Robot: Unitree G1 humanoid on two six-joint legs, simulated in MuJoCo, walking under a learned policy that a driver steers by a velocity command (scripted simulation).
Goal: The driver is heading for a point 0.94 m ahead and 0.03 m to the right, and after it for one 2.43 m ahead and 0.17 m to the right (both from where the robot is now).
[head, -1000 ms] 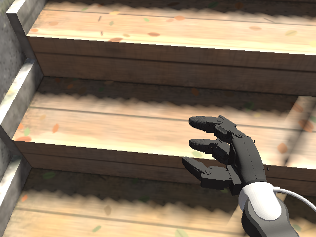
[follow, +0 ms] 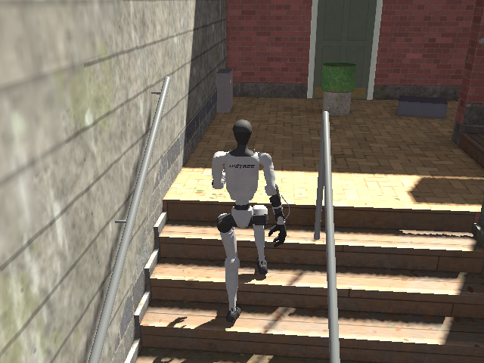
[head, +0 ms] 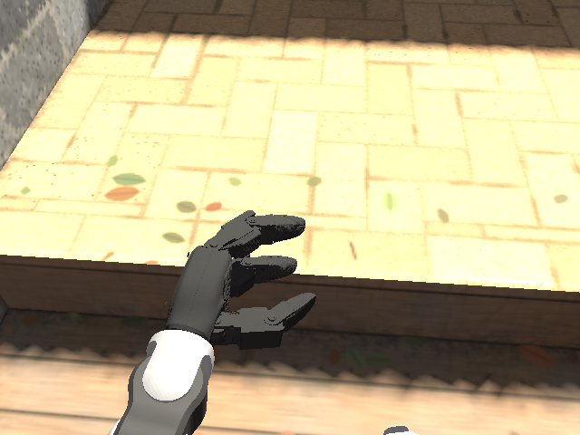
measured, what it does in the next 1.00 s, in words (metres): climbs: right foot 0.18 m higher, then left foot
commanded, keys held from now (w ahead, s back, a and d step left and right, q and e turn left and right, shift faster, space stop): q+shift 0.16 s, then e+shift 0.72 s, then q+shift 0.12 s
